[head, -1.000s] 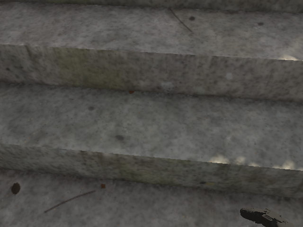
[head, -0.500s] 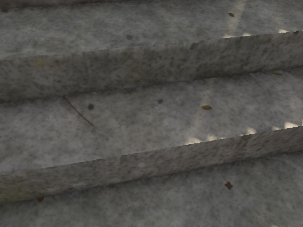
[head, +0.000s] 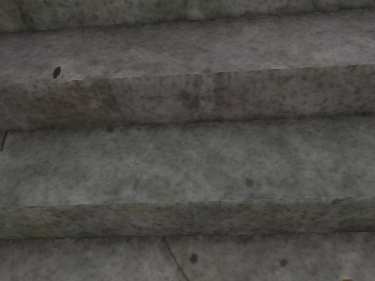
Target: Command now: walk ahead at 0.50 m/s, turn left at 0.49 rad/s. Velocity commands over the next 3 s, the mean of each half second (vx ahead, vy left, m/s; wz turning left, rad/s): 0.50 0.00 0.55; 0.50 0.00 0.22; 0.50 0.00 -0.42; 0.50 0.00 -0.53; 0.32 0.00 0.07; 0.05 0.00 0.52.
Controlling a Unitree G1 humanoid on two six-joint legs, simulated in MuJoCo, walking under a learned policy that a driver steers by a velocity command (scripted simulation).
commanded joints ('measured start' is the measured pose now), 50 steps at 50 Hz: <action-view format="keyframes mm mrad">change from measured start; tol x64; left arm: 1 -257 16 -4 -320 62 -38 -26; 50 -76 24 64 -170 -15 -24 -33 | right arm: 1 124 -157 -86 75 6 -43 -14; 50 35 -214 -123 -128 -12 -71 28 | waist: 1 -39 -69 -53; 50 -25 65 -448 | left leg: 1 455 307 -1022 -858 -132 160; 13 479 194 -584 -964 370 26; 18 543 281 -464 -671 2022 12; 21 83 -27 -375 514 444 -131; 37 -960 145 -331 997 -45 -33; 44 316 116 68 110 124 -30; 47 968 442 -745 -462 225 47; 50 578 554 -887 -782 -176 -32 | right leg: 1 -648 82 149 1005 -78 -4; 13 -1064 -39 -26 746 -475 -26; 19 196 61 -14 -176 -520 -73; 21 293 -344 979 -794 -578 -298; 42 168 -201 -141 -1446 -118 -101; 45 325 -253 -119 -833 1375 -80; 48 -151 112 158 437 -151 48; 50 -328 10 193 759 -49 59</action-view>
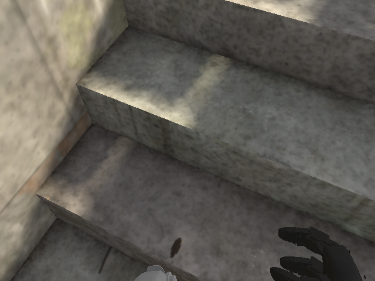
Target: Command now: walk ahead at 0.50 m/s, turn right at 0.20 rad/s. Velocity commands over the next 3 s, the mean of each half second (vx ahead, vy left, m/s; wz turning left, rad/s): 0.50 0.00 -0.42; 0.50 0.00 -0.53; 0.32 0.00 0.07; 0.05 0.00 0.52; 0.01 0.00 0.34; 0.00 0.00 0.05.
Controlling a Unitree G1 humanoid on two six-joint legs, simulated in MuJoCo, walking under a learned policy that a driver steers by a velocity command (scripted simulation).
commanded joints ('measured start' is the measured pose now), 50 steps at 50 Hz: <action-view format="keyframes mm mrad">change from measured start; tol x32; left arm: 1 -83 7 17 -226 48 5 20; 21 -703 -97 -106 -436 46 177 48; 27 -66 148 -10 -252 27 153 75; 50 -74 281 43 -121 -17 2 87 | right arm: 1 130 -163 -92 62 18 -38 -2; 21 657 -133 -50 432 20 -120 -78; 45 -297 64 82 -276 -16 -27 -25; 50 292 -105 -5 -39 40 1 -44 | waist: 1 -64 62 -383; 44 39 -63 33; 50 -255 -123 -492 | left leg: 1 622 315 -737 -826 -292 42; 20 963 227 14 -1273 377 14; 25 982 310 133 -739 2174 73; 27 610 177 94 -152 1499 -5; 28 250 -80 -54 298 354 -74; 32 -84 -34 -271 871 400 -39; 42 -652 22 -151 1039 56 -27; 50 652 -120 -42 -50 45 25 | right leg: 1 -420 58 -2 695 121 -34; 12 -1091 181 -16 1132 -77 -137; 21 -991 47 -303 426 -383 -155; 24 -361 221 -494 110 -571 -203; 26 -67 283 -295 -174 -595 -254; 29 105 -43 890 -1011 -906 -361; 37 -218 120 149 -815 -223 -160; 44 71 58 297 -1061 -205 -197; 50 186 -37 74 -784 1695 -180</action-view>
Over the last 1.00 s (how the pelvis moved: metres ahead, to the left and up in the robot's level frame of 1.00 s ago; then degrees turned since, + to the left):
0.54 0.17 0.35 22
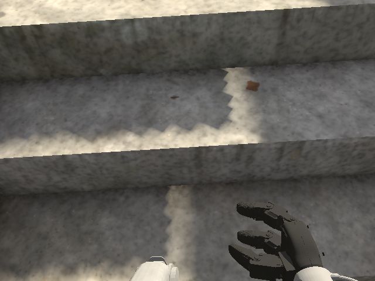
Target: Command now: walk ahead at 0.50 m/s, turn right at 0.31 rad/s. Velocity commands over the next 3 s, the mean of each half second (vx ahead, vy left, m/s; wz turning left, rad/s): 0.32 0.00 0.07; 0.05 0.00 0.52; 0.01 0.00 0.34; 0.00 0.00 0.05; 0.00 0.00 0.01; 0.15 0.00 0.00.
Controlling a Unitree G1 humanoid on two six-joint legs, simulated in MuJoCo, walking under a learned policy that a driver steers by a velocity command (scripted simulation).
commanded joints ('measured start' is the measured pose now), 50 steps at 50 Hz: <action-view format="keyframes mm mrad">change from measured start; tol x64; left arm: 1 -204 264 69 -153 -20 -73 -30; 50 -237 165 35 -252 72 110 1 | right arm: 1 404 -255 -122 42 15 -16 -22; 50 376 -254 -193 56 4 41 -2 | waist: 1 -333 -71 -395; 50 -104 50 -40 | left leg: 1 884 -73 -79 -516 56 30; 4 1041 276 -1035 -1003 -144 256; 20 1147 162 -394 -1247 307 111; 25 997 133 -182 -1032 1547 25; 28 550 -157 -275 190 77 -126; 30 383 -42 -278 408 224 -112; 50 791 -14 -16 -843 23 -61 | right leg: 1 -110 -171 50 466 1501 -21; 3 -601 197 43 1352 -102 84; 20 -1446 -185 -162 1602 -345 61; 27 -2 -421 396 472 -27 -163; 30 -438 -461 467 224 -770 -105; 50 -294 -321 -394 432 -416 79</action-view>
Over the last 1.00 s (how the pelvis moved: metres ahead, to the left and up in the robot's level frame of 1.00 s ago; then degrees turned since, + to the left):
0.52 -0.09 0.34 -30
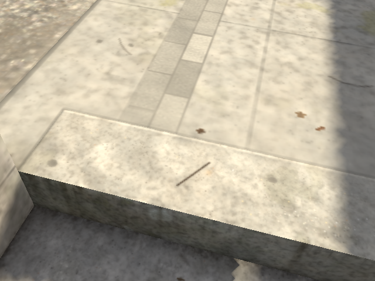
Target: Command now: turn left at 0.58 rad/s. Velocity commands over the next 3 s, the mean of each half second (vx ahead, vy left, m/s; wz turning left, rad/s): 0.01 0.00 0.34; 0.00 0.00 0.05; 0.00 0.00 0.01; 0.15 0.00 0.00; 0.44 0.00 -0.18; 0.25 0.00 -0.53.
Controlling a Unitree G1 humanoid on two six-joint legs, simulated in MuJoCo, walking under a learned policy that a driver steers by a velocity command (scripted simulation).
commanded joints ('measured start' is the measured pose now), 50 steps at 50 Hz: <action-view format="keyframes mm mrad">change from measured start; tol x16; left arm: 1 17 82 33 -30 -11 33 -30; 23 -120 -21 -31 -114 -42 -19 -17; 50 99 -1 -12 112 -40 -34 -15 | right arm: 1 170 -119 -46 9 -22 -66 23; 7 -70 -126 -22 -116 -13 -62 -33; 50 203 -8 11 249 2 -95 -15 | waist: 1 -66 125 -29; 2 -88 373 -25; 9 -7 25 -80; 16 -45 201 -93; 21 -85 -206 -94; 50 -25 31 -3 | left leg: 1 263 9 -170 -386 112 24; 3 292 290 -771 -628 230 251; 5 179 209 -577 -583 58 264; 8 161 101 -394 -448 261 202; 17 194 124 -390 -480 431 179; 22 177 -53 -182 -387 92 -19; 50 230 2 -217 -553 301 7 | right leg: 1 -122 -35 118 135 -181 -34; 2 -443 106 176 351 -235 53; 4 -398 113 384 657 -79 87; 8 -360 144 363 771 122 63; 16 -51 180 336 37 -87 -23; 20 274 43 528 -448 333 -65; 24 63 75 510 -461 93 -106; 50 235 102 428 -473 313 -108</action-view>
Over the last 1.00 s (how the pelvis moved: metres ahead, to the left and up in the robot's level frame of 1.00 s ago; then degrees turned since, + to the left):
0.36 -0.04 0.31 20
